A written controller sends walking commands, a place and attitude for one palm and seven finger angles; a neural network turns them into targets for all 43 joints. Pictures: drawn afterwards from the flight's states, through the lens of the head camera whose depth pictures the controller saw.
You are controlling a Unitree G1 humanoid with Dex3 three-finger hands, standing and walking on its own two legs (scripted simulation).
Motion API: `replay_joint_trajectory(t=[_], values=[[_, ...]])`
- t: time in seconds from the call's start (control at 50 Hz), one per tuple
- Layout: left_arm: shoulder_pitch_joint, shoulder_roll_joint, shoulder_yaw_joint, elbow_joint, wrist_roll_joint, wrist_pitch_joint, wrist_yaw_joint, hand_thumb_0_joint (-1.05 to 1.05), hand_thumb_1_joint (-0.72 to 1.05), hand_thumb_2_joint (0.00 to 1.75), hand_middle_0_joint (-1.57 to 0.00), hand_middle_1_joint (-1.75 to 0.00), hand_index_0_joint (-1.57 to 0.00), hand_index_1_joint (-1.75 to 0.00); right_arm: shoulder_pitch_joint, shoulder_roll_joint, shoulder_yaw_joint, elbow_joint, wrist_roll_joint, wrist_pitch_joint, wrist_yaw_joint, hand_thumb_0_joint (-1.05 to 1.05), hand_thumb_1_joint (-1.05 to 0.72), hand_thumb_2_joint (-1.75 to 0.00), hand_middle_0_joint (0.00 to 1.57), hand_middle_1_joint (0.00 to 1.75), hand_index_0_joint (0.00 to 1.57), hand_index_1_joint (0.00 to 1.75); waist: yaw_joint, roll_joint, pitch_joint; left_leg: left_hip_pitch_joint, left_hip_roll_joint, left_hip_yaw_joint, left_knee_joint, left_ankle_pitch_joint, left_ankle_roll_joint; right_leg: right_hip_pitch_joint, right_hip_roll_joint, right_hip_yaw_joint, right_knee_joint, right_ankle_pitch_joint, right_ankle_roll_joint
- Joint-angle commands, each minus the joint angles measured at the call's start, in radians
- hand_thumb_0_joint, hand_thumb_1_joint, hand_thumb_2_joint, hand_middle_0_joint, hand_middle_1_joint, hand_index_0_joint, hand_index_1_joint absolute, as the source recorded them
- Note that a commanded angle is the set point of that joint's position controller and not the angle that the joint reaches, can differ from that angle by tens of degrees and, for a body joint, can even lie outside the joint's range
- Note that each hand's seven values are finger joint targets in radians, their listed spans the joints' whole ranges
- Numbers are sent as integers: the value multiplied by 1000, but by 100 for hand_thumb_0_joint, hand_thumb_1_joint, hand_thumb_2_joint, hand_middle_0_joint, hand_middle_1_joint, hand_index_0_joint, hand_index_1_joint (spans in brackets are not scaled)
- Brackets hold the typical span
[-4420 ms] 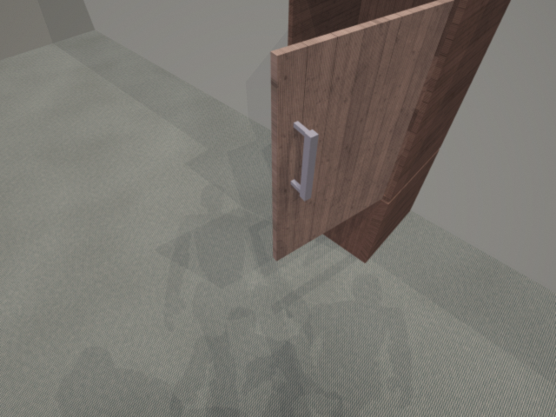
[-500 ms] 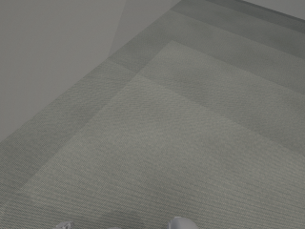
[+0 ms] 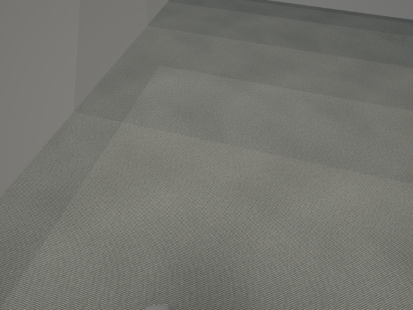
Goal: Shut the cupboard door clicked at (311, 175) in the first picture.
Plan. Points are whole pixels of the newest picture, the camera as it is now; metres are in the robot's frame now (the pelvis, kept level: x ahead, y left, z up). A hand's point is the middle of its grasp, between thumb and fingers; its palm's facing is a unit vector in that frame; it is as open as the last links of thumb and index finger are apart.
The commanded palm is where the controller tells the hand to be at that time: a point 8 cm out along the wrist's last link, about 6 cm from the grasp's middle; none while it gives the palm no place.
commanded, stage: walk around to get in front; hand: left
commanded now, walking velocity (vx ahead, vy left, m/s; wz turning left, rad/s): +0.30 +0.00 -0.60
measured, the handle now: out of the picture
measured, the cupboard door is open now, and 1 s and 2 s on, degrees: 77 77 77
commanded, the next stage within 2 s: walk to a spot facing it in 1.06 s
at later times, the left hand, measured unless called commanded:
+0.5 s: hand (197, 217) +0.36 +0.05 -0.16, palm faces -0.36 -0.90 -0.23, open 7.4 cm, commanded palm none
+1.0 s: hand (203, 201) +0.42 +0.04 -0.19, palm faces -0.38 -0.91 -0.16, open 7.3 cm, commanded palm none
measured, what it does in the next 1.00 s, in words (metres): walks ahead, turning right: left foot, then right foot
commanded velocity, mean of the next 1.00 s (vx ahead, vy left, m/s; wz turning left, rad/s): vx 0.35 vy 0.00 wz -0.34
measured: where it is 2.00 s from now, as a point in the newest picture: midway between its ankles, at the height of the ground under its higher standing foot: (274, 228)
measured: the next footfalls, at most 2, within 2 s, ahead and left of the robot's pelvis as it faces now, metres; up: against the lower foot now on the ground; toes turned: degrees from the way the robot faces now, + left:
left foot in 0.04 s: +0.07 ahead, +0.13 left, +0.00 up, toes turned +3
right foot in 0.42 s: +0.21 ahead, -0.19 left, +0.00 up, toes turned -25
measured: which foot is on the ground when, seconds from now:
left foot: up 0.00-0.02, down 0.04-0.44, up 0.46-0.88, down 0.90-1.00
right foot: down 0.00-0.04, up 0.06-0.40, down 0.42-0.90, up 0.92-1.00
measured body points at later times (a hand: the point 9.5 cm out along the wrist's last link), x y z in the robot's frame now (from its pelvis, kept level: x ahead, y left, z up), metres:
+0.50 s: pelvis +0.15 -0.08 -0.02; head +0.20 -0.12 +0.42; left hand +0.38 +0.10 -0.15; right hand -0.01 -0.28 -0.17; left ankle +0.07 +0.11 -0.67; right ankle +0.17 -0.17 -0.74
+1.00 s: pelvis +0.37 -0.14 -0.01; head +0.40 -0.14 +0.44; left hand +0.44 +0.08 -0.18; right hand +0.38 -0.40 -0.14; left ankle +0.47 -0.08 -0.74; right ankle +0.22 -0.19 -0.65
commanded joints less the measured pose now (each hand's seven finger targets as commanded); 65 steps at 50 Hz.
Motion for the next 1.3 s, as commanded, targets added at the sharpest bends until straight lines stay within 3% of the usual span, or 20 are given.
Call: replay_joint_trajectory(t=[0.0,0.02,0.04,0.1,0.16,0.32,0.38,0.4,0.42,0.46,0.54,0.76,0.84,0.88,0.9,0.96,1.04,1.22,1.24,1.28], values=[[-76,101,33,-118,-18,-18,-3,0,90,90,-20,-30,-20,-30,231,-191,-43,-14,-18,-59,-22,0,-90,-90,20,30,20,30,-120,229,-60,452,213,-265,-415,-164,90,-431,-4,88,145,-285,-41],[-123,72,24,-167,-19,-22,-9,0,90,90,-20,-30,-20,-30,334,-270,-54,-9,-33,-61,-30,0,-90,-90,20,30,20,30,-155,386,-56,448,480,-594,-558,-327,203,-551,48,-81,459,-335,6],[-165,106,33,-175,-2,-31,-21,0,90,90,-20,-30,-20,-30,301,-257,-46,-17,-28,-63,-28,0,-90,-90,20,30,20,30,-137,222,-7,335,511,-626,-591,-316,251,-554,-48,-20,599,-254,-2],[-122,86,37,-125,8,-28,-42,0,90,90,-20,-30,-20,-30,168,-140,-14,-50,-22,-79,-23,0,-90,-90,20,30,20,30,-47,178,36,243,355,-276,-548,-48,172,-526,-112,-66,704,-37,25],[-131,34,17,-113,3,-20,-50,0,90,90,-20,-30,-20,-30,239,-108,-5,-9,-17,-94,-29,0,-90,-90,20,30,20,30,-60,199,-33,385,295,-30,-458,398,149,-525,-114,-128,613,28,41],[-242,31,7,-126,1,-19,-51,0,90,90,-20,-30,-20,-30,285,-129,-17,44,-27,-75,-11,0,-90,-90,20,30,20,30,-69,204,20,269,324,139,-421,395,144,-252,-65,-247,203,31,2],[99,123,37,-23,1,-44,-34,0,90,90,-20,-30,-20,-30,208,-139,-14,32,-11,-74,-2,0,-90,-90,20,30,20,30,114,73,-148,101,247,230,31,623,82,285,-12,-242,46,41,-68],[281,253,75,24,1,-57,-15,0,90,90,-20,-30,-20,-30,181,-75,1,-11,14,-78,8,0,-90,-90,20,30,20,30,190,-208,-288,-212,119,241,382,121,35,591,-298,175,-65,-36,-167],[305,320,80,40,-28,-54,-1,0,90,90,-20,-30,-20,-30,98,-71,-3,-55,19,-78,1,0,-90,-90,20,30,20,30,177,-238,-270,-386,50,91,622,-239,23,567,-468,480,-221,96,-243],[125,233,56,-8,-27,-52,18,0,90,90,-20,-30,-20,-30,60,-92,-20,-27,8,-74,-7,0,-90,-90,20,30,20,30,88,-118,-165,-375,135,-58,667,-38,32,319,-425,368,-251,39,-221],[-14,118,18,-21,-11,-80,23,0,90,90,-20,-30,-20,-30,158,-30,-8,56,-13,-36,3,0,-90,-90,20,30,20,30,-44,-88,-80,-182,140,-30,400,102,7,37,-265,40,-290,233,-157],[139,112,6,92,-12,-106,25,0,90,90,-20,-30,-20,-30,-115,-13,-10,-23,-5,-68,32,0,-90,-90,20,30,20,30,18,-66,-8,-195,62,6,-42,192,35,246,-268,58,-260,448,-163],[109,118,6,98,-21,-103,27,0,90,90,-20,-30,-20,-30,83,-62,-22,57,-15,-84,14,0,-90,-90,20,30,20,30,-99,-20,-55,219,-4,49,-220,260,83,88,-196,-27,19,623,-100],[175,43,-6,64,-32,-103,13,0,90,90,-20,-30,-20,-30,340,-237,-59,111,-37,-88,-2,0,-90,-90,20,30,20,30,-153,346,-256,626,437,-504,-367,249,277,-312,9,-157,621,-182,-25],[107,63,-2,37,-18,-105,18,0,90,90,-20,-30,-20,-30,323,-221,-50,106,-23,-71,-4,0,-90,-90,20,30,20,30,-148,212,-200,485,476,-562,-434,112,311,-356,-18,-75,764,-246,-41],[53,37,5,52,-1,-80,0,0,90,90,-20,-30,-20,-30,140,-79,-18,64,-17,-88,-11,0,-90,-90,20,30,20,30,-52,164,-1,173,366,-351,-546,-64,210,-413,-126,-45,813,-17,-17],[84,-16,0,58,2,-43,-11,0,90,90,-20,-30,-20,-30,151,-65,-14,94,-11,-106,-12,0,-90,-90,20,30,20,30,-11,149,-54,169,287,-79,-546,194,195,-333,-144,-95,572,49,9],[42,5,-5,60,1,-59,-2,0,90,90,-20,-30,-20,-30,219,-58,-5,156,-9,-71,-6,0,-90,-90,20,30,20,30,7,93,-35,91,200,37,-353,285,159,47,-62,-236,23,184,26],[122,52,4,88,-1,-72,6,0,90,90,-20,-30,-20,-30,216,-37,0,161,-1,-70,-3,0,-90,-90,20,30,20,30,47,36,-85,28,141,60,-232,244,120,203,-110,-174,-31,233,14],[267,218,29,130,-8,-82,26,0,90,90,-20,-30,-20,-30,239,17,6,136,10,-57,1,0,-90,-90,20,30,20,30,88,-234,-192,-178,6,93,200,-277,53,387,-507,181,-188,380,-143]])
